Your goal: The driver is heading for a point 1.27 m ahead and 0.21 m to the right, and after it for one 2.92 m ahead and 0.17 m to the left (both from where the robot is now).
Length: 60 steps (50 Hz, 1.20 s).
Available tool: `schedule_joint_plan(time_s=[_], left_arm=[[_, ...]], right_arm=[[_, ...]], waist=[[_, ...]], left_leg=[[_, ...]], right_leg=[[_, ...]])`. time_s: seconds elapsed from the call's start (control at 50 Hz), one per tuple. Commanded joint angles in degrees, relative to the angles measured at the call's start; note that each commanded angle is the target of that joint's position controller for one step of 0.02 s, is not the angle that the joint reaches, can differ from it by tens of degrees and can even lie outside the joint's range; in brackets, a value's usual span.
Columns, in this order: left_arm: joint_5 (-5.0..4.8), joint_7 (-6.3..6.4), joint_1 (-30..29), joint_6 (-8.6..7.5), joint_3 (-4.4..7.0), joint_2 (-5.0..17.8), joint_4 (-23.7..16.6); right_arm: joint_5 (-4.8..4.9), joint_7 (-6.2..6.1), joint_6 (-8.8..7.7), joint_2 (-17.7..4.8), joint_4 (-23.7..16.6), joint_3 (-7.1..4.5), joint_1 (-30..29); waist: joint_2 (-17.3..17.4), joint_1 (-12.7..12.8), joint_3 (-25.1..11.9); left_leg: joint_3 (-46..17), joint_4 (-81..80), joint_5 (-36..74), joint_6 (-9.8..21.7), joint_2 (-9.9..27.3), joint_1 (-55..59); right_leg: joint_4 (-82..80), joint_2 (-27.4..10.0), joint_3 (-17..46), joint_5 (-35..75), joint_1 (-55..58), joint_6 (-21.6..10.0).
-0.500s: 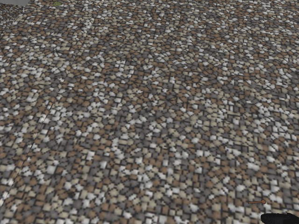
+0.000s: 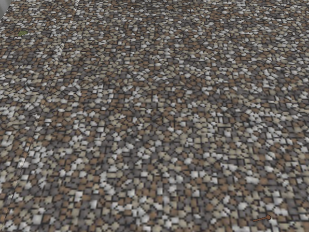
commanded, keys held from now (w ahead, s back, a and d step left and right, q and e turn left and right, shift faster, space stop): e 0.46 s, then no key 0.18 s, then w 0.06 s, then no key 0.30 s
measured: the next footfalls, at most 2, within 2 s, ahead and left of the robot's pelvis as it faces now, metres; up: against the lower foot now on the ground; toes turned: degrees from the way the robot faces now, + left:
left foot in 0.14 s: +0.06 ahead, +0.13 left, +0.00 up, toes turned -9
right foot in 0.60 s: -0.01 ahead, -0.12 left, +0.00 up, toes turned -22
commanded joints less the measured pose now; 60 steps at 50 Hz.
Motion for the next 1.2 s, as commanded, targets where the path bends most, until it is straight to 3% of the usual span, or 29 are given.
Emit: schedule_joint_plan(time_s=[0.02,0.08,0.12,0.14,0.16,0.18,0.2,0.24,0.28,0.36,0.42,0.52,0.58,0.6,0.62,0.64,0.66,0.7,0.72,0.74,0.8,0.88,0.94,0.96,0.98,1.0,1.04,1.1,1.2], left_arm=[[-0.64,1.02,-2.45,0.71,3.21,10.47,-3.96],[-0.77,1.21,-3.32,2.22,3.7,10.8,-4.69],[-1.34,1.32,-4.83,2.69,3.4,9.83,-5.35],[-0.94,1.29,-2.95,2.67,2.78,7.68,-5.18],[-0.07,0.84,-0.19,2.25,1.71,3.28,-5.95],[0.13,0.87,-0.62,1.41,3.16,7.9,-6.2],[-0.44,0.88,0.29,1.39,4.45,11.35,-4.83],[-0.24,1.49,3.43,2.54,4.77,10.22,-2.15],[-0.31,1.33,2.64,2.9,4.35,8.43,-2.81],[-0.81,0.48,-2.55,2.52,3.12,6.08,-6.43],[-0.53,-0.51,-3.57,2.61,2.3,5.02,-8.08],[-0.3,-1.53,-3.01,3.17,2.02,5.05,-9.24],[-0.12,-1.94,1.59,3.26,2.34,5.31,-7.45],[0.01,-1.51,3.24,3.25,3.04,8.0,-7.02],[0.59,-0.45,4.68,3.18,3.85,13.32,-8.01],[1.95,-0.84,2.23,2.02,2.87,11.44,-8.93],[1.6,-1.34,2.9,0.89,2.67,10.11,-8.07],[0.07,-1.36,3.05,-0.42,2.48,8.93,-5.45],[0.06,-1.15,1.01,-0.76,1.82,7.76,-5.44],[0.65,-0.8,-0.25,-1.05,1.23,6.73,-5.41],[1.84,-0.23,-3.99,-1.94,0.14,3.82,-5.23],[1.49,-0.74,-2.21,-1.49,0.7,6.24,-2.69],[0.53,-1.18,-3.45,-1.29,0.05,4.99,-1.18],[0.56,-1.3,-1.98,-1.49,-0.39,3.79,-0.09],[1.61,-1.36,-0.24,-1.85,-0.81,2.62,0.61],[1.93,-1.49,3.71,-2.1,-0.47,2.92,1.13],[1.48,-0.87,-0.29,-1.51,-0.36,4.35,1.83],[1.23,-0.18,-0.11,-0.15,-0.32,3.98,2.86],[1.0,-0.02,0.28,0.18,-0.18,3.83,5.5]], right_arm=[[0.48,-0.03,-0.81,-3.14,-3.64,-0.75,0.15],[1.11,1.17,-1.02,-3.51,-2.93,-0.81,2.75],[0.76,1.63,-0.93,-4.44,-1.7,-1.46,6.46],[-0.01,1.26,-0.64,-7.59,-1.7,-2.42,7.7],[-1.39,0.61,0.21,-13.56,-2.85,-3.73,6.16],[-3.68,0.88,-0.14,-12.23,-4.23,-3.24,4.59],[-3.51,0.77,-0.75,-9.09,-5.57,-2.25,0.77],[-1.29,0.41,-1.44,-6.04,-6.42,-1.39,-3.74],[-0.89,-0.27,-1.39,-5.37,-5.94,-0.91,-2.61],[-1.05,-1.28,-0.4,-6.8,-4.43,-1.42,2.7],[-0.79,-0.87,0.03,-8.88,-4.44,-2.25,2.4],[0.4,0.84,0.24,-10.82,-3.82,-3.09,1.98],[2.09,1.23,0.23,-9.93,-2.67,-2.7,0.91],[1.4,1.48,-0.1,-7.36,-1.27,-1.83,4.18],[-2.15,2.14,-0.6,-2.5,-2.83,0.03,4.5],[-1.27,1.58,-0.31,-4.68,-3.59,-0.79,1.86],[-0.01,1.31,0.1,-8.31,-3.37,-1.79,0.42],[0.66,1.53,0.09,-8.25,-2.28,-2.34,0.5],[0.46,1.39,0.16,-8.48,-2.35,-2.44,-0.57],[0.41,1.38,-0.09,-7.8,-2.03,-2.32,-0.62],[-0.11,1.18,-0.68,-5.01,0.1,-1.55,2.78],[-0.16,0.97,-0.28,-4.43,0.04,-0.67,1.25],[-0.2,0.97,-0.35,-4.68,1.0,-0.55,3.2],[-0.93,0.91,-0.54,-5.36,1.32,-0.53,3.86],[-1.11,0.58,-0.74,-7.8,1.31,-0.88,4.77],[-0.28,0.37,-0.7,-11.49,1.95,-1.72,3.04],[0.0,1.04,-0.77,-5.83,2.33,-0.64,1.5],[-0.26,1.29,-1.43,-4.77,3.97,-0.14,1.21],[-0.05,1.01,-1.4,-5.01,6.34,0.07,0.88]], waist=[[-8.27,-0.76,-9.6],[-10.15,-1.15,-11.06],[-9.36,-3.44,-10.12],[-4.53,-2.86,-9.57],[12.88,-0.2,-8.0],[13.72,-1.56,-6.97],[8.04,0.01,-4.75],[6.0,1.51,-2.5],[6.67,0.38,-2.0],[7.63,-3.37,-3.47],[8.02,-3.96,-4.36],[8.57,-3.47,-5.03],[7.43,-0.08,-5.77],[2.36,-0.25,-7.7],[-14.17,-1.86,-11.32],[-13.41,0.29,-11.49],[-8.54,1.74,-10.38],[-8.0,1.28,-6.26],[-8.83,0.98,-2.51],[-8.84,0.18,-1.06],[-7.3,-2.54,-3.76],[-7.75,-0.8,-3.8],[-6.06,-2.69,-2.77],[-4.04,-3.15,-2.94],[-0.83,-2.29,-4.41],[5.82,1.8,-4.77],[4.31,-1.24,-3.91],[4.19,-1.09,-3.87],[1.46,-1.3,-3.86]], left_leg=[[-2.1,-5.96,4.0,-1.8,1.15,-3.01],[-1.51,-16.75,11.17,-1.95,-0.21,5.17],[-0.15,-29.02,20.9,-0.61,-0.01,13.42],[-5.3,-31.99,21.51,1.91,6.64,19.52],[-21.17,-34.99,27.38,9.48,21.24,21.67],[-28.37,-37.13,27.5,16.46,27.84,14.97],[-23.99,-37.14,25.79,16.43,25.22,12.76],[-14.22,-35.95,23.83,12.04,18.98,13.45],[-8.89,-35.47,29.88,12.41,17.29,13.97],[-5.99,-35.09,34.42,14.58,19.07,22.74],[-3.46,-34.83,36.14,15.2,20.5,23.02],[-0.84,-32.27,42.17,15.14,21.49,20.02],[1.45,-25.66,39.63,10.73,19.55,16.87],[4.74,-20.21,32.53,6.25,16.74,11.16],[9.48,-5.37,4.41,0.27,10.68,-2.34],[3.83,4.72,-9.3,-2.27,6.65,-6.5],[1.19,9.89,-7.55,-2.39,7.48,-8.01],[0.22,9.6,0.97,-1.19,8.68,-13.14],[-0.27,8.21,5.26,-1.33,8.75,-14.04],[-0.32,7.74,8.65,-1.5,8.42,-12.73],[-0.83,-2.05,14.03,-2.57,8.61,-3.36],[0.56,-13.08,12.46,-3.07,7.34,4.95],[0.88,-24.86,20.61,-1.21,6.7,11.62],[-0.68,-29.62,28.46,-0.43,7.47,15.8],[-4.46,-29.4,39.4,0.56,11.06,20.22],[-3.98,-25.6,39.07,3.14,11.54,20.11],[-3.06,-26.77,30.11,3.52,9.26,14.82],[-2.22,-26.62,32.24,2.31,8.28,14.68],[-1.8,-26.14,33.79,2.61,7.75,15.38]], right_leg=[[-6.95,-12.15,15.77,28.57,12.68,-11.22],[-6.66,-10.34,16.37,23.39,10.06,-10.25],[-5.04,-7.46,16.28,11.99,5.17,-7.28],[0.02,-4.29,13.91,0.16,-1.75,-4.11],[13.41,5.15,4.54,-18.4,-12.99,-0.02],[25.98,3.54,4.53,-24.64,-14.88,1.74],[32.8,1.91,5.69,-21.08,-14.31,1.92],[37.61,1.12,4.45,-14.0,-16.07,3.29],[40.41,0.89,2.45,-10.52,-16.23,4.97],[30.95,-1.46,-0.51,-9.08,-18.24,7.33],[23.85,-3.35,-2.93,-10.27,-13.73,7.16],[12.25,-2.05,-7.12,-11.39,-3.42,4.1],[-6.28,-0.01,-8.39,1.96,7.93,-0.23],[-9.92,-2.45,-3.82,13.03,17.11,-2.14],[-6.97,-17.32,13.5,39.21,28.31,-7.3],[-7.6,-24.61,18.05,39.23,20.49,-18.69],[-10.3,-20.89,15.21,25.22,19.01,-19.08],[-15.16,-15.11,12.88,-7.9,19.05,-13.42],[-17.44,-14.46,12.95,-9.34,16.92,-12.44],[-18.35,-13.62,11.67,-4.69,15.25,-11.96],[-15.51,-10.52,3.6,14.33,13.19,-10.81],[-13.34,-11.06,3.51,16.01,10.33,-12.26],[-11.51,-10.6,5.04,9.36,7.5,-10.53],[-10.63,-8.95,4.6,6.97,6.17,-8.15],[-8.43,-6.46,3.13,3.09,4.94,-5.38],[-8.79,-2.68,0.16,1.05,4.34,-3.36],[-6.82,-1.23,-2.17,0.89,8.29,-1.33],[-6.07,-1.79,-1.95,5.76,9.37,-1.63],[-5.92,-2.09,-2.14,9.03,10.51,-1.27]])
